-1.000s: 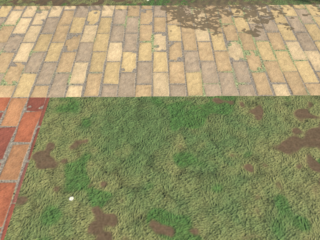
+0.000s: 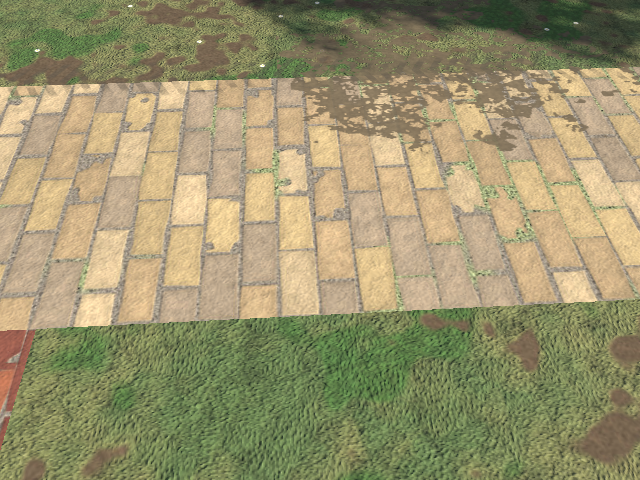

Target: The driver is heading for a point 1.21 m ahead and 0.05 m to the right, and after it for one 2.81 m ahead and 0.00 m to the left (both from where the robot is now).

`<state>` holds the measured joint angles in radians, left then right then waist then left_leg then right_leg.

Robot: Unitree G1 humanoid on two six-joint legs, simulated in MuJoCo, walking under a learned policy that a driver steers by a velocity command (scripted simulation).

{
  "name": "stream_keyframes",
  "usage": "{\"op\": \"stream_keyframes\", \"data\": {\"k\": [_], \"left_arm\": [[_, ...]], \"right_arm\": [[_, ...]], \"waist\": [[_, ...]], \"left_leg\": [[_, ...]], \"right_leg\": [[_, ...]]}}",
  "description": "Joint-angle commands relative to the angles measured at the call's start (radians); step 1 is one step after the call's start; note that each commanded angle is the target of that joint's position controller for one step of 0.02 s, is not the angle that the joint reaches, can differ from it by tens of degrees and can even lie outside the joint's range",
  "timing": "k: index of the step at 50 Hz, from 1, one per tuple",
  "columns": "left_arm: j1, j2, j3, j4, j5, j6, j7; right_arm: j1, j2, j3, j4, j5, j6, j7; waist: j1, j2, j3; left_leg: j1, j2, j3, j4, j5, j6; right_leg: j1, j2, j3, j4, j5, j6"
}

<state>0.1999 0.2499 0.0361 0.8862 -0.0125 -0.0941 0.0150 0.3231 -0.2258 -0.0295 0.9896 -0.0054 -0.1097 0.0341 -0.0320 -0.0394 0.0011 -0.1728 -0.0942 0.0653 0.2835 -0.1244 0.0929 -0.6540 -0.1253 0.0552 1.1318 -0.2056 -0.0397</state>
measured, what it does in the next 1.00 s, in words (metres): walks ahead: right foot, then left foot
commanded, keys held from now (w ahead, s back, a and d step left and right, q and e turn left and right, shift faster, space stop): w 1.00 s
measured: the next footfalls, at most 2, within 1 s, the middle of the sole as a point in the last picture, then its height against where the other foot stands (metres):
right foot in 0.30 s outside the picture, level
left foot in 0.86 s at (289, 423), level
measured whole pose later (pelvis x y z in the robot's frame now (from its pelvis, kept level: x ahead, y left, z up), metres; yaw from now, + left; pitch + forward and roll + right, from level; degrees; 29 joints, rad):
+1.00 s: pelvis +0.55 -0.01 -0.01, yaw +1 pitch +2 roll +0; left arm 0.29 0.26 0.05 0.95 -0.02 -0.10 0.00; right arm 0.19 -0.24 -0.05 0.91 0.00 -0.10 0.03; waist 0.00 -0.03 0.02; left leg -0.34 -0.04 0.07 0.45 -0.14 0.07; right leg -0.43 -0.06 0.03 1.19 -0.34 -0.05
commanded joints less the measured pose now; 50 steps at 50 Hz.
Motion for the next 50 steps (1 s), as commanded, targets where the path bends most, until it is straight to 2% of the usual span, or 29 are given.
{"op": "stream_keyframes", "data": {"k": [1, 5, 8, 10, 12, 13, 14, 15, 16, 17, 18, 19, 20, 21, 23, 25, 28, 32, 37, 40, 41, 42, 43, 44, 45, 46, 47, 48, 50], "left_arm": [[0.033, 0.042, 0.012, -0.042, 0.012, 0.005, 0.006], [-0.127, 0.028, 0.006, -0.083, 0.003, -0.006, -0.005], [-0.215, 0.033, 0.002, -0.111, -0.007, -0.009, -0.022], [-0.249, 0.044, 0.003, -0.132, -0.01, -0.015, -0.035], [-0.223, 0.066, 0.01, -0.137, -0.01, -0.024, -0.045], [-0.165, 0.085, 0.02, -0.125, -0.009, -0.028, -0.047], [-0.032, 0.122, 0.043, -0.084, -0.007, -0.031, -0.043], [0.174, 0.197, 0.07, -0.034, 0.0, -0.033, -0.035], [0.298, 0.31, 0.098, -0.01, 0.014, -0.023, -0.034], [0.312, 0.224, 0.074, -0.005, 0.012, -0.023, -0.038], [0.214, 0.164, 0.054, -0.022, 0.007, -0.025, -0.038], [0.114, 0.127, 0.04, -0.046, 0.005, -0.023, -0.039], [0.049, 0.094, 0.03, -0.057, 0.008, -0.021, -0.044], [0.021, 0.072, 0.022, -0.056, 0.014, -0.023, -0.048], [0.042, 0.072, 0.024, -0.032, 0.017, -0.028, -0.052], [0.081, 0.101, 0.032, -0.008, 0.018, -0.031, -0.044], [0.131, 0.113, 0.033, 0.015, 0.015, -0.021, -0.026], [0.186, 0.129, 0.035, 0.04, 0.006, -0.014, -0.014], [0.253, 0.137, 0.043, 0.086, -0.003, 0.005, -0.005], [0.227, 0.156, 0.052, 0.088, -0.006, 0.018, 0.0], [0.205, 0.164, 0.054, 0.084, -0.004, 0.023, 0.0], [0.189, 0.147, 0.047, 0.078, 0.0, 0.029, 0.0], [0.19, 0.119, 0.032, 0.056, 0.014, 0.029, -0.001], [0.317, -0.018, -0.007, 0.052, 0.013, 0.006, -0.015], [0.279, 0.05, 0.007, 0.067, -0.006, -0.021, -0.02], [0.182, 0.123, 0.027, 0.032, -0.032, -0.037, -0.022], [0.116, 0.13, 0.028, 0.013, -0.032, -0.041, -0.015], [0.081, 0.122, 0.035, 0.007, -0.016, -0.035, -0.007], [0.125, 0.081, 0.039, 0.016, -0.006, -0.006, -0.003]], "right_arm": [[-0.041, -0.134, -0.022, -0.056, 0.002, -0.017, -0.019], [0.038, -0.162, -0.027, -0.039, 0.018, -0.004, -0.033], [0.093, -0.169, -0.03, -0.016, 0.026, 0.007, -0.034], [0.111, -0.171, -0.032, -0.005, 0.026, 0.017, -0.035], [0.101, -0.183, -0.038, -0.004, 0.027, 0.027, -0.038], [0.08, -0.19, -0.04, -0.008, 0.026, 0.033, -0.038], [0.063, -0.176, -0.034, -0.014, 0.021, 0.038, -0.038], [0.053, -0.136, -0.016, -0.037, 0.007, 0.038, -0.038], [0.155, -0.017, 0.02, -0.055, 0.003, 0.015, -0.028], [0.153, -0.067, 0.011, -0.038, 0.022, -0.013, -0.023], [0.06, -0.159, -0.013, -0.065, 0.048, -0.026, -0.019], [-0.004, -0.164, -0.016, -0.081, 0.048, -0.027, -0.024], [-0.036, -0.149, -0.02, -0.085, 0.034, -0.02, -0.03], [-0.028, -0.134, -0.025, -0.083, 0.024, -0.005, -0.035], [0.006, -0.088, -0.022, -0.073, 0.02, 0.02, -0.037], [-0.029, -0.089, -0.027, -0.09, 0.015, 0.03, -0.041], [-0.149, -0.082, -0.029, -0.132, 0.009, 0.028, -0.039], [-0.291, -0.065, -0.021, -0.17, 0.016, 0.021, -0.027], [-0.41, -0.072, -0.016, -0.22, 0.026, 0.009, -0.001], [-0.37, -0.101, -0.026, -0.222, 0.026, -0.001, 0.011], [-0.297, -0.125, -0.04, -0.203, 0.025, -0.003, 0.01], [-0.139, -0.165, -0.064, -0.152, 0.024, -0.002, 0.004], [0.052, -0.237, -0.088, -0.108, 0.014, -0.001, -0.006], [0.148, -0.316, -0.106, -0.082, 0.006, 0.006, -0.005], [0.133, -0.228, -0.078, -0.086, 0.013, 0.006, -0.004], [0.044, -0.184, -0.065, -0.1, 0.018, 0.003, -0.007], [-0.049, -0.154, -0.054, -0.123, 0.015, 0.002, -0.007], [-0.105, -0.124, -0.045, -0.129, 0.006, 0.0, -0.002], [-0.125, -0.09, -0.035, -0.117, -0.005, -0.006, 0.004]], "waist": [[0.047, 0.074, 0.054], [-0.012, 0.077, 0.054], [-0.046, 0.088, 0.072], [-0.048, 0.094, 0.08], [-0.02, 0.108, 0.066], [0.019, 0.117, 0.036], [0.085, 0.107, -0.041], [0.163, 0.045, -0.188], [0.142, -0.211, -0.326], [0.151, -0.213, -0.384], [0.129, -0.142, -0.227], [0.098, -0.07, -0.146], [0.07, -0.02, -0.08], [0.037, -0.033, -0.049], [0.012, -0.043, -0.031], [0.008, -0.025, -0.006], [0.032, -0.016, 0.02], [0.075, -0.02, 0.052], [0.101, -0.021, 0.098], [0.059, -0.04, 0.062], [0.015, -0.054, 0.014], [-0.06, -0.042, -0.076], [-0.124, 0.039, -0.219], [-0.07, 0.301, -0.361], [-0.09, 0.265, -0.383], [-0.074, 0.216, -0.229], [-0.041, 0.127, -0.144], [-0.011, 0.081, -0.078], [0.042, 0.119, -0.054]], "left_leg": [[-0.101, 0.282, -0.211, -0.202, 0.068, 0.172], [-0.02, 0.265, -0.16, -0.184, 0.082, 0.126], [0.071, 0.295, -0.166, -0.15, 0.055, 0.121], [0.142, 0.328, -0.18, -0.11, 0.056, 0.112], [0.185, 0.351, -0.194, -0.054, 0.108, 0.096], [0.185, 0.342, -0.182, 0.012, 0.229, 0.082], [0.164, 0.293, -0.141, 0.169, 0.389, 0.059], [0.011, 0.231, -0.082, 0.451, 0.336, 0.022], [-0.415, 0.058, -0.014, 0.852, -0.074, -0.058], [-0.555, 0.05, -0.169, 1.011, -0.422, -0.046], [-0.637, 0.115, -0.18, 1.063, -0.359, -0.024], [-0.611, 0.172, -0.152, 1.029, -0.258, -0.019], [-0.571, 0.204, -0.136, 0.962, -0.188, -0.025], [-0.508, 0.233, -0.139, 0.902, -0.141, -0.029], [-0.448, 0.236, -0.122, 0.859, -0.095, -0.043], [-0.496, 0.239, -0.117, 0.795, -0.03, -0.058], [-0.568, 0.239, -0.114, 0.621, 0.102, -0.074], [-0.526, 0.203, -0.079, 0.396, 0.238, -0.072], [-0.556, 0.185, -0.08, 0.273, 0.174, -0.045], [-0.439, 0.151, -0.052, 0.233, 0.067, -0.009], [-0.316, 0.116, -0.021, 0.225, 0.049, 0.008], [-0.105, 0.083, 0.003, 0.214, 0.06, 0.034], [0.214, 0.226, -0.16, 0.242, 0.081, 0.093], [0.581, 0.467, -0.642, 0.143, -0.107, 0.259], [0.582, 0.481, -0.798, 0.029, -0.177, 0.248], [0.451, 0.45, -0.648, 0.017, -0.151, 0.195], [0.291, 0.415, -0.512, -0.004, -0.059, 0.166], [0.151, 0.376, -0.42, -0.038, 0.024, 0.149], [0.024, 0.325, -0.321, -0.097, 0.07, 0.135]], "right_leg": [[-0.022, -0.042, 0.003, -0.148, 0.158, 0.027], [0.014, 0.004, -0.036, -0.43, 0.306, 0.036], [0.016, 0.024, -0.046, -0.529, 0.282, 0.035], [0.009, 0.032, -0.042, -0.578, 0.218, 0.015], [0.068, 0.049, -0.052, -0.619, 0.139, -0.014], [0.159, 0.074, -0.074, -0.64, 0.112, -0.031], [0.333, 0.107, -0.098, -0.661, 0.105, -0.056], [0.63, 0.001, 0.019, -0.636, 0.126, -0.116], [1.027, -0.243, 0.458, -0.703, 0.022, -0.274], [1.059, -0.286, 0.692, -0.832, -0.068, -0.305], [0.929, -0.253, 0.544, -0.839, -0.069, -0.246], [0.781, -0.21, 0.394, -0.858, 0.005, -0.21], [0.65, -0.163, 0.295, -0.897, 0.072, -0.192], [0.563, -0.123, 0.219, -0.933, 0.117, -0.171], [0.489, -0.092, 0.144, -0.974, 0.204, -0.178], [0.491, -0.088, 0.097, -0.993, 0.294, -0.19], [0.532, -0.084, 0.057, -1.006, 0.329, -0.181], [0.558, -0.067, 0.01, -1.027, 0.259, -0.157], [0.709, -0.127, 0.018, -0.975, 0.26, -0.15], [0.755, -0.145, 0.014, -0.887, 0.43, -0.126], [0.746, -0.129, -0.004, -0.803, 0.597, -0.113], [0.697, -0.076, -0.042, -0.623, 0.705, -0.089], [0.494, -0.016, -0.083, -0.328, 0.507, -0.053], [0.073, 0.174, -0.083, 0.062, -0.101, 0.019], [-0.046, 0.165, 0.071, 0.206, -0.351, 0.002], [-0.12, 0.108, 0.064, 0.237, -0.291, -0.016], [-0.09, 0.05, 0.032, 0.192, -0.191, -0.021], [-0.045, 0.016, 0.018, 0.128, -0.129, -0.019], [0.064, -0.021, 0.023, 0.049, -0.068, -0.017]]}}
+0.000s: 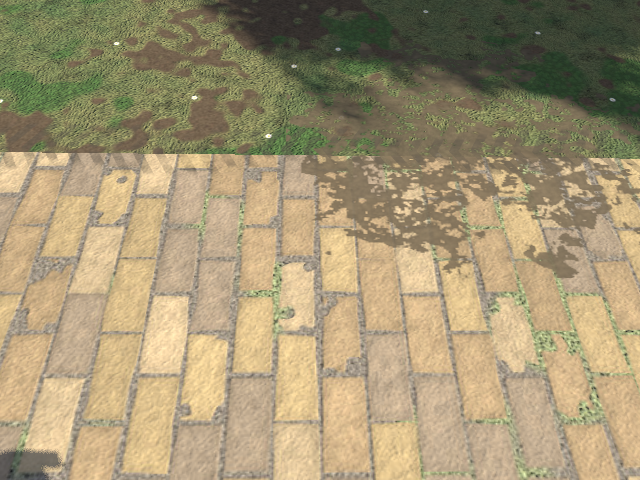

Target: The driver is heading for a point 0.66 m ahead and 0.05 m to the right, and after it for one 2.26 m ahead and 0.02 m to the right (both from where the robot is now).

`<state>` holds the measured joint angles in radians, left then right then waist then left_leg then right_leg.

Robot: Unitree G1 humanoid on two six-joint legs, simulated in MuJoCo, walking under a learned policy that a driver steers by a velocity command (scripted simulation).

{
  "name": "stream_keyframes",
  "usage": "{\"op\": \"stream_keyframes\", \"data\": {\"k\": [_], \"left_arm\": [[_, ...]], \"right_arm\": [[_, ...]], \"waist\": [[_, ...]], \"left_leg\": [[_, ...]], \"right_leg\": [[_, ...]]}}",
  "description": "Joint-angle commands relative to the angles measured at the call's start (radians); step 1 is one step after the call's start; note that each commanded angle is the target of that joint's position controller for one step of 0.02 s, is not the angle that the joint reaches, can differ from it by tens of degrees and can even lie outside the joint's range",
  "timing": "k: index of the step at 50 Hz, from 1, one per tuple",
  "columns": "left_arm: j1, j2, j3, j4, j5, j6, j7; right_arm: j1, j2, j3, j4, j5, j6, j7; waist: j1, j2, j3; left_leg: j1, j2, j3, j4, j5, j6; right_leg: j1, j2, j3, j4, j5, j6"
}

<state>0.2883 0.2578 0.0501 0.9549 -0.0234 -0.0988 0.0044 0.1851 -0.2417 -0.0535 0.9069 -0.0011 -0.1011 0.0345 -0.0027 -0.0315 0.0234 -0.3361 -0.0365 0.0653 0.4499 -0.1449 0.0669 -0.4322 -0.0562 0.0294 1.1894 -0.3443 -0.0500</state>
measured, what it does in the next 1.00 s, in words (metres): walks ahead: right foot, then left foot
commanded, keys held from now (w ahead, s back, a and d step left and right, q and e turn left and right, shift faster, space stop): w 0.80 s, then no key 0.20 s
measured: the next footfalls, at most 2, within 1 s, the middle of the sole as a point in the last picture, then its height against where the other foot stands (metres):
right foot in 0.42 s outside the picture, level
left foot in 0.96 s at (287, 378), level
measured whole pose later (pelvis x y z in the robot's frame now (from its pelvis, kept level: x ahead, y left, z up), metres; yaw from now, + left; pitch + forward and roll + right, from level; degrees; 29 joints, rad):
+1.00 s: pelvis +0.53 -0.02 -0.01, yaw +0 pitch +2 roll -2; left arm 0.35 0.25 0.05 1.02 0.00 -0.06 0.01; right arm 0.01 -0.23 -0.05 0.88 -0.02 -0.10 0.03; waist 0.05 0.01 0.04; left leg -0.49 0.02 0.03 0.51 -0.05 0.07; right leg -0.10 0.01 -0.01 0.68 -0.49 0.01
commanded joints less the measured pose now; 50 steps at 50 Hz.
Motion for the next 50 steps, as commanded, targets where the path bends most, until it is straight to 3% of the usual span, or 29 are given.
{"op": "stream_keyframes", "data": {"k": [1, 4, 6, 10, 15, 18, 19, 20, 21, 22, 23, 24, 25, 26, 27, 30, 32, 35, 40, 43, 45, 47, 48, 49, 50], "left_arm": [[0.05, 0.053, 0.023, -0.048, 0.005, 0.01, 0.009], [-0.034, 0.056, 0.029, -0.081, 0.015, 0.024, 0.014], [-0.107, 0.053, 0.03, -0.103, 0.019, 0.022, 0.012], [-0.238, 0.031, 0.021, -0.137, 0.014, 0.014, -0.001], [-0.371, 0.033, 0.01, -0.185, 0.002, 0.004, -0.028], [-0.356, 0.059, 0.015, -0.198, 0.0, -0.006, -0.044], [-0.303, 0.079, 0.025, -0.186, 0.001, -0.009, -0.044], [-0.187, 0.108, 0.043, -0.151, 0.005, -0.01, -0.041], [-0.005, 0.164, 0.069, -0.096, 0.01, -0.01, -0.033], [0.152, 0.264, 0.093, -0.068, 0.031, -0.007, -0.026], [0.176, 0.236, 0.081, -0.056, 0.018, -0.002, -0.03], [0.111, 0.167, 0.058, -0.066, 0.011, -0.004, -0.03], [0.024, 0.128, 0.046, -0.089, 0.014, -0.004, -0.028], [-0.049, 0.102, 0.036, -0.099, 0.021, -0.005, -0.031], [-0.09, 0.073, 0.027, -0.103, 0.029, -0.009, -0.034], [-0.074, 0.078, 0.027, -0.078, 0.03, -0.017, -0.035], [-0.04, 0.108, 0.034, -0.062, 0.031, -0.018, -0.023], [0.006, 0.115, 0.034, -0.042, 0.026, -0.01, -0.007], [0.089, 0.127, 0.035, -0.004, 0.013, -0.002, 0.002], [0.112, 0.124, 0.035, 0.022, 0.017, 0.019, 0.008], [0.096, 0.135, 0.039, 0.03, 0.016, 0.031, 0.013], [0.044, 0.142, 0.04, 0.021, 0.01, 0.038, 0.017], [0.065, 0.121, 0.032, 0.013, 0.019, 0.036, 0.017], [0.154, 0.045, 0.006, 0.009, 0.045, 0.027, 0.011], [0.264, -0.012, -0.012, 0.048, 0.029, 0.018, 0.003]], "right_arm": [[0.028, -0.082, -0.013, -0.023, -0.006, -0.017, 0.002], [0.077, -0.128, -0.024, 0.002, -0.004, -0.018, -0.016], [0.11, -0.133, -0.025, 0.014, -0.001, -0.011, -0.028], [0.166, -0.141, -0.023, 0.036, 0.008, -0.002, -0.038], [0.244, -0.152, -0.029, 0.08, 0.016, 0.016, -0.042], [0.232, -0.168, -0.038, 0.088, 0.02, 0.029, -0.048], [0.21, -0.178, -0.041, 0.084, 0.021, 0.032, -0.048], [0.183, -0.174, -0.04, 0.078, 0.022, 0.037, -0.048], [0.176, -0.145, -0.028, 0.066, 0.015, 0.039, -0.048], [0.259, -0.059, -0.001, 0.044, 0.001, 0.027, -0.042], [0.289, -0.017, 0.016, 0.057, 0.011, 0.002, -0.034], [0.21, -0.123, -0.012, 0.042, 0.037, -0.018, -0.029], [0.125, -0.144, -0.016, 0.016, 0.05, -0.027, -0.028], [0.085, -0.133, -0.018, 0.011, 0.04, -0.025, -0.035], [0.085, -0.126, -0.027, 0.014, 0.027, -0.012, -0.041], [0.125, -0.069, -0.026, 0.026, 0.02, 0.024, -0.046], [0.062, -0.076, -0.03, 0.003, 0.013, 0.03, -0.049], [-0.039, -0.07, -0.031, -0.028, 0.005, 0.027, -0.044], [-0.203, -0.048, -0.016, -0.071, 0.015, 0.019, -0.027], [-0.257, -0.044, -0.009, -0.094, 0.009, 0.009, -0.01], [-0.22, -0.07, -0.016, -0.092, 0.007, 0.001, -0.001], [-0.049, -0.126, -0.04, -0.036, -0.004, -0.006, -0.004], [0.058, -0.189, -0.058, -0.004, -0.017, -0.009, -0.01], [0.156, -0.246, -0.062, 0.012, -0.041, -0.003, -0.019], [0.17, -0.198, -0.041, 0.019, -0.024, 0.01, -0.016]], "waist": [[0.022, 0.111, -0.065], [0.016, 0.084, -0.016], [-0.002, 0.078, -0.001], [-0.042, 0.087, 0.025], [-0.083, 0.09, 0.067], [-0.05, 0.11, 0.052], [-0.015, 0.123, 0.019], [0.05, 0.121, -0.049], [0.121, 0.092, -0.167], [0.12, -0.1, -0.336], [0.109, -0.252, -0.429], [0.112, -0.168, -0.313], [0.091, -0.111, -0.198], [0.058, -0.033, -0.118], [0.023, -0.032, -0.08], [-0.019, -0.044, -0.046], [-0.014, -0.025, -0.015], [0.009, -0.022, 0.006], [0.062, -0.025, 0.045], [0.07, -0.029, 0.061], [0.039, -0.059, 0.02], [-0.052, -0.062, -0.079], [-0.081, -0.001, -0.172], [-0.059, 0.184, -0.328], [-0.033, 0.313, -0.484]], "left_leg": [[0.158, 0.259, -0.289, -0.286, 0.111, 0.169], [0.152, 0.261, -0.238, -0.33, 0.165, 0.182], [0.186, 0.254, -0.211, -0.338, 0.181, 0.17], [0.218, 0.223, -0.143, -0.344, 0.167, 0.134], [0.356, 0.273, -0.141, -0.293, 0.166, 0.131], [0.419, 0.309, -0.149, -0.22, 0.279, 0.11], [0.419, 0.303, -0.139, -0.162, 0.415, 0.098], [0.396, 0.267, -0.105, -0.032, 0.572, 0.077], [0.281, 0.209, -0.063, 0.187, 0.56, 0.046], [-0.081, 0.087, -0.009, 0.584, 0.197, -0.018], [-0.312, -0.026, -0.11, 0.813, -0.409, -0.04], [-0.414, 0.043, -0.185, 0.907, -0.391, -0.016], [-0.433, 0.096, -0.156, 0.895, -0.305, 0.0], [-0.393, 0.141, -0.134, 0.828, -0.219, -0.002], [-0.333, 0.173, -0.138, 0.76, -0.168, -0.003], [-0.257, 0.192, -0.128, 0.671, -0.104, -0.018], [-0.325, 0.198, -0.126, 0.579, -0.021, -0.037], [-0.379, 0.191, -0.118, 0.41, 0.136, -0.055], [-0.34, 0.144, -0.075, 0.179, 0.26, -0.056], [-0.299, 0.109, -0.058, 0.091, 0.228, -0.041], [-0.222, 0.088, -0.063, 0.061, 0.183, -0.015], [0.001, 0.035, -0.032, -0.005, 0.231, 0.022], [0.214, 0.102, -0.076, 0.014, 0.553, 0.053], [0.585, 0.343, -0.333, 0.109, 0.943, 0.179], [0.704, 0.485, -0.547, 0.068, 1.059, 0.309]], "right_leg": [[-0.146, -0.094, 0.04, -0.035, 0.08, -0.002], [-0.232, -0.106, 0.032, -0.159, 0.187, 0.027], [-0.284, -0.105, 0.027, -0.269, 0.288, 0.04], [-0.255, -0.068, -0.007, -0.492, 0.444, 0.041], [-0.274, -0.039, -0.024, -0.629, 0.397, 0.026], [-0.207, -0.017, -0.033, -0.676, 0.294, -0.012], [-0.114, 0.009, -0.055, -0.687, 0.268, -0.028], [0.052, 0.045, -0.086, -0.708, 0.275, -0.051], [0.324, 0.02, -0.054, -0.686, 0.302, -0.089], [0.732, -0.24, 0.317, -0.689, 0.252, -0.217], [0.862, -0.36, 0.694, -0.863, 0.121, -0.305], [0.769, -0.323, 0.612, -0.887, 0.051, -0.253], [0.623, -0.287, 0.462, -0.903, 0.089, -0.213], [0.466, -0.246, 0.352, -0.94, 0.169, -0.193], [0.363, -0.207, 0.277, -0.973, 0.221, -0.174], [0.247, -0.172, 0.178, -1.046, 0.292, -0.184], [0.254, -0.173, 0.144, -1.071, 0.336, -0.192], [0.292, -0.156, 0.091, -1.083, 0.366, -0.172], [0.347, -0.143, 0.032, -1.085, 0.338, -0.147], [0.408, -0.154, 0.002, -0.99, 0.543, -0.128], [0.451, -0.17, 0.009, -0.907, 0.674, -0.102], [0.457, -0.123, -0.008, -0.727, 0.832, -0.056], [0.37, -0.056, -0.045, -0.549, 0.714, -0.011], [0.067, 0.053, -0.073, -0.207, 0.206, 0.05], [-0.053, 0.126, 0.038, 0.03, -0.368, 0.084]]}}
